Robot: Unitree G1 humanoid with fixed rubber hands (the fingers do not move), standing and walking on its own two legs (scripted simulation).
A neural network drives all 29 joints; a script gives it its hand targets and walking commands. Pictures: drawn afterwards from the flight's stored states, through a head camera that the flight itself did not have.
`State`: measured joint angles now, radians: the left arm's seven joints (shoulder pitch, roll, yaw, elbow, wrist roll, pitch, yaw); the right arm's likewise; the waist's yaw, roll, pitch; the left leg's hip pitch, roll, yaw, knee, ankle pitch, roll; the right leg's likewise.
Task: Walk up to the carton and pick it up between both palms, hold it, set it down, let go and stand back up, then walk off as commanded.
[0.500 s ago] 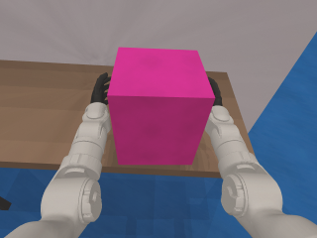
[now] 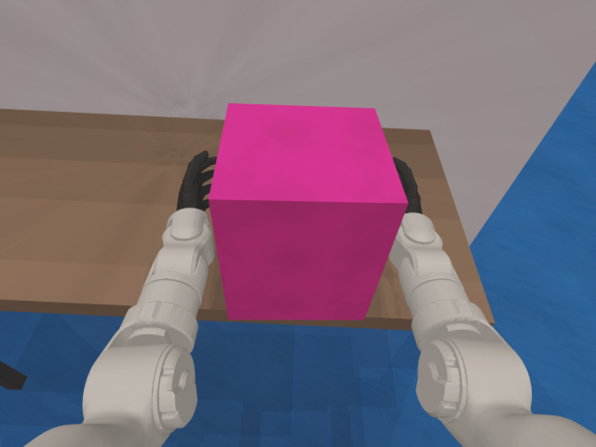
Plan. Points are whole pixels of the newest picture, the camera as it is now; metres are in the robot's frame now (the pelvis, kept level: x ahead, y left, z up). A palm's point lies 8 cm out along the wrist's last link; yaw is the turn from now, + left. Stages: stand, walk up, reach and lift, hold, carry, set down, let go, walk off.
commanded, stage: set down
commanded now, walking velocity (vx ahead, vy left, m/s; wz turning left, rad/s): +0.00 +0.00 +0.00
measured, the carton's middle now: (299, 216) +0.41 -0.01 +0.07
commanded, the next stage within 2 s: none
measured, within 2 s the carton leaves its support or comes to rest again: rests again in 0.76 s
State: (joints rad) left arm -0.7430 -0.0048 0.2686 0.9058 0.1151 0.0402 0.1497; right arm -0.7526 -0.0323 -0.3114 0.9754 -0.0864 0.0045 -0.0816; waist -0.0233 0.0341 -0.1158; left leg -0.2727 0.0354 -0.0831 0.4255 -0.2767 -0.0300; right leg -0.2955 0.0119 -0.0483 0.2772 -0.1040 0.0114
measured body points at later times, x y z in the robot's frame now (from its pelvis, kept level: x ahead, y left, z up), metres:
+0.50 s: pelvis -0.01 +0.00 +0.00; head +0.02 +0.00 +0.45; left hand +0.41 +0.14 +0.08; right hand +0.40 -0.17 +0.07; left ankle -0.04 +0.13 -0.75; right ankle +0.01 -0.13 -0.75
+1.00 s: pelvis -0.02 +0.00 -0.01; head +0.03 -0.01 +0.44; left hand +0.43 +0.14 +0.09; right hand +0.43 -0.20 +0.09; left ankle -0.04 +0.13 -0.74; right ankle +0.01 -0.13 -0.74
